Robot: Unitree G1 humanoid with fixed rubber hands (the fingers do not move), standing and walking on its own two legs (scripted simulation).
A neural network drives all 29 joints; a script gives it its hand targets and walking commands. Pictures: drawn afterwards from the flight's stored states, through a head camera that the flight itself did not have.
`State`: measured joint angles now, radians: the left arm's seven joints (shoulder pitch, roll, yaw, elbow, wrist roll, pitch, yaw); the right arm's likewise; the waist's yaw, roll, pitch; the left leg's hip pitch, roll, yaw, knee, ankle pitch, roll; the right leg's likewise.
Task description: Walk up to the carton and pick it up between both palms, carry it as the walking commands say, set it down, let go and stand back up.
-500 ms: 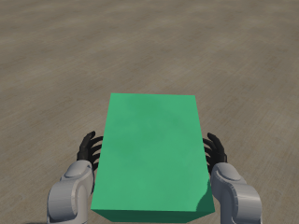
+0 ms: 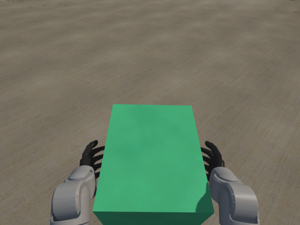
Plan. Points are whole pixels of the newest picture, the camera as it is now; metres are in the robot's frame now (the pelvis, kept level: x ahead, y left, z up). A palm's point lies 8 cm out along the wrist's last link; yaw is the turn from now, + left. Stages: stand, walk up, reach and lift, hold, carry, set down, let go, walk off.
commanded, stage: carry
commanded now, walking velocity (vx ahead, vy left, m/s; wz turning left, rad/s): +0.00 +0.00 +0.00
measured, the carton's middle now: (151, 172) +0.28 +0.00 +0.01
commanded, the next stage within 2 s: hold in 0.82 s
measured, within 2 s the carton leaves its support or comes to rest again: neither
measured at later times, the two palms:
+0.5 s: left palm (86, 176) +0.24 +0.16 +0.07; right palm (210, 171) +0.25 -0.15 +0.07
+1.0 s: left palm (88, 177) +0.25 +0.16 +0.04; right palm (205, 175) +0.26 -0.14 +0.04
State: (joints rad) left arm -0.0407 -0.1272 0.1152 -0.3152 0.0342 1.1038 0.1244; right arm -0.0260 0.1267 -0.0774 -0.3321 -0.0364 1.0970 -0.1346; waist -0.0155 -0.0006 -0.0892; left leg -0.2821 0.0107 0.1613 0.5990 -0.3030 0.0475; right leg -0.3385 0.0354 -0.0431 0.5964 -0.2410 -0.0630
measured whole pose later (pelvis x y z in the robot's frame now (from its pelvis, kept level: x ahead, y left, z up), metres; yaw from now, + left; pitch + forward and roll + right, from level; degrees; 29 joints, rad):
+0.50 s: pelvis -0.01 +0.00 +0.00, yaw +0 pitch -1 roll +0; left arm -0.06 -0.13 0.15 -0.16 0.05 0.97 0.12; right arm -0.10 0.13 -0.10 -0.14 -0.04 0.98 -0.12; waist -0.01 0.00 -0.09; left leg -0.28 0.01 0.16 0.57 -0.27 0.05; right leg -0.33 0.04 -0.04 0.56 -0.21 -0.06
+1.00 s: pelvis -0.01 +0.00 +0.00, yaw +0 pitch -1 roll +0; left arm -0.10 -0.13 0.16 0.02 0.10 0.79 0.09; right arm -0.11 0.13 -0.13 0.06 -0.09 0.76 -0.07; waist 0.01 0.00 -0.04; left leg -0.28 0.01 0.16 0.57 -0.27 0.06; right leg -0.33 0.04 -0.04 0.56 -0.20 -0.06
